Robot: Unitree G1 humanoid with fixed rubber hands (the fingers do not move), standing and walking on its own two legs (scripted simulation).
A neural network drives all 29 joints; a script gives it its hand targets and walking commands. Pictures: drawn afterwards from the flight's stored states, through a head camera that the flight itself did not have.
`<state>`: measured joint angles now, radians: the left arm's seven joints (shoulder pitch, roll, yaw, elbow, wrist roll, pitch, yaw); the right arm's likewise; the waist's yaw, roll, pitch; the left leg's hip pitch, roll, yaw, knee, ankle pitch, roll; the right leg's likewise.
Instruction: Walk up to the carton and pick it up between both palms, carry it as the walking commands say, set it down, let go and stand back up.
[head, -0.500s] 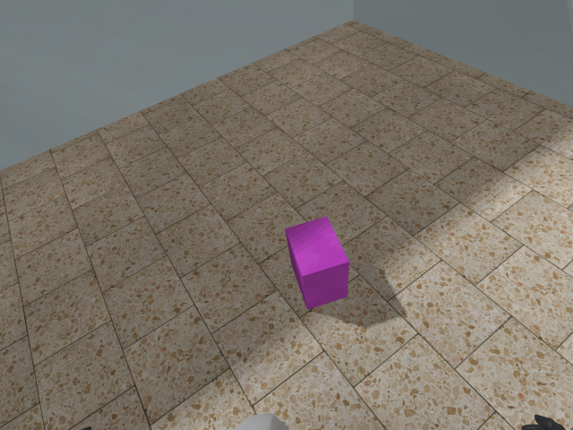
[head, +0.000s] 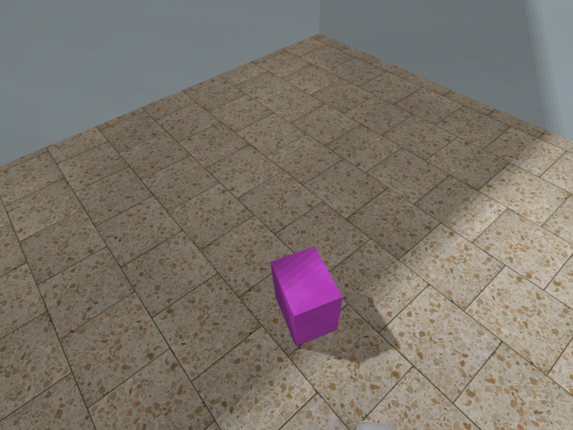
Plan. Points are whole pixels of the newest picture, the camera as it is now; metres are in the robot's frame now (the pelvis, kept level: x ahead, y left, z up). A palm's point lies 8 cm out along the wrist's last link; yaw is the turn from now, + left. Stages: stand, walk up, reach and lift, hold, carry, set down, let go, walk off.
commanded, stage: walk up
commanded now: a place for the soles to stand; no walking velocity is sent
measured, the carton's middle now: (305, 297) +0.64 -0.02 -0.64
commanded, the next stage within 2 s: none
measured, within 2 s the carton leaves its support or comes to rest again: neither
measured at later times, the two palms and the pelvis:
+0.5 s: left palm out of the picture +0.15 +0.33 -0.10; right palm (541, 412) +0.16 -0.32 -0.08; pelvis +0.06 +0.01 +0.00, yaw -1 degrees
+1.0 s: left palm (88, 418) +0.18 +0.32 -0.08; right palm (537, 413) +0.16 -0.32 -0.09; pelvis +0.07 +0.00 +0.02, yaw -1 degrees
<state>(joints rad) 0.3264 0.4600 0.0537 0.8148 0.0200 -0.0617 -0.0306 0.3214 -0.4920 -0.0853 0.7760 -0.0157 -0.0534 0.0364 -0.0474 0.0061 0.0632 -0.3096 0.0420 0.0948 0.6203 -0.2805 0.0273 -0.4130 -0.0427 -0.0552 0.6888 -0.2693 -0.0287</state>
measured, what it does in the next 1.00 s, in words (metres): steps on the spot: right foot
